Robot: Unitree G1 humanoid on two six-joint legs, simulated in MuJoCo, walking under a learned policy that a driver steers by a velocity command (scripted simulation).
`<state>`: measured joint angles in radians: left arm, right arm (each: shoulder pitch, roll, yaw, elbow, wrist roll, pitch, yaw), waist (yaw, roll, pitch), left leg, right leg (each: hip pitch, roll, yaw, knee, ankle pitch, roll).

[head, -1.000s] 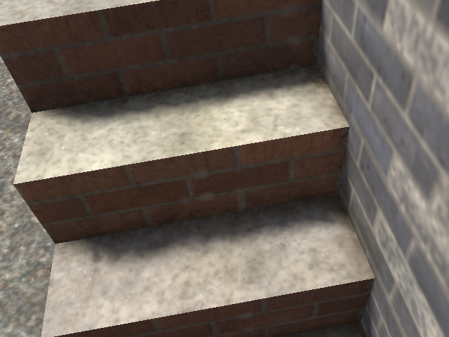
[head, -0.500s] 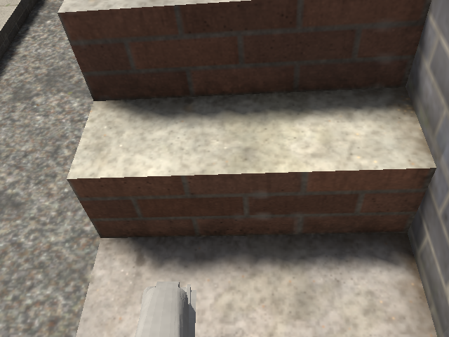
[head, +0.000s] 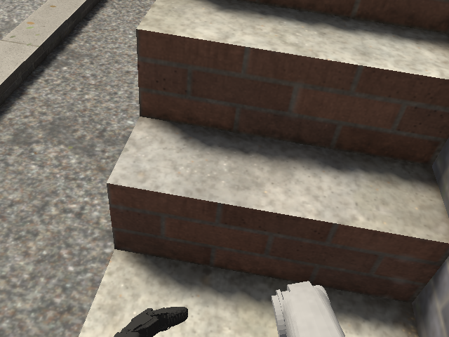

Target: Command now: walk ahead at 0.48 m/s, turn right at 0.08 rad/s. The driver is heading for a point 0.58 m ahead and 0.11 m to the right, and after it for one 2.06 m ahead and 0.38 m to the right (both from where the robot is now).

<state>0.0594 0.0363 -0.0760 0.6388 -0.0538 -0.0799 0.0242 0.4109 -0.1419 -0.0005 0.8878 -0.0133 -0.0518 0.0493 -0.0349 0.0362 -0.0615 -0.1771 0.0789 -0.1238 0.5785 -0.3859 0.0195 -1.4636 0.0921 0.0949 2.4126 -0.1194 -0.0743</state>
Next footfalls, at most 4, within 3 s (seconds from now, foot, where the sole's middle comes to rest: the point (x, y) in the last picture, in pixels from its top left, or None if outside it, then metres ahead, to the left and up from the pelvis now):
0.12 right None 0.20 -0.15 -0.56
0.58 left None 0.25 0.12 -0.57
0.88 right None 0.25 -0.18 -0.30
1.10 right None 0.05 -0.17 -0.54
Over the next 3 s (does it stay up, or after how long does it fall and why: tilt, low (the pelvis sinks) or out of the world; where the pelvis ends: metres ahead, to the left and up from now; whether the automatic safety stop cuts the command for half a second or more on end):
stays up -0.23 0.06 -0.12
